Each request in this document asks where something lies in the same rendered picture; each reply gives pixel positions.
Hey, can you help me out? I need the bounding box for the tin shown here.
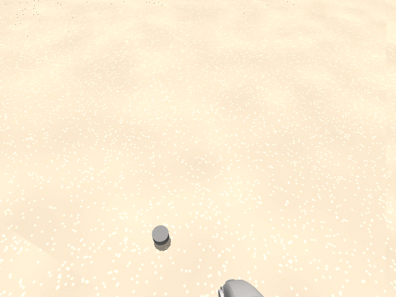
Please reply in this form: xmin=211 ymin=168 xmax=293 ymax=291
xmin=152 ymin=225 xmax=169 ymax=245

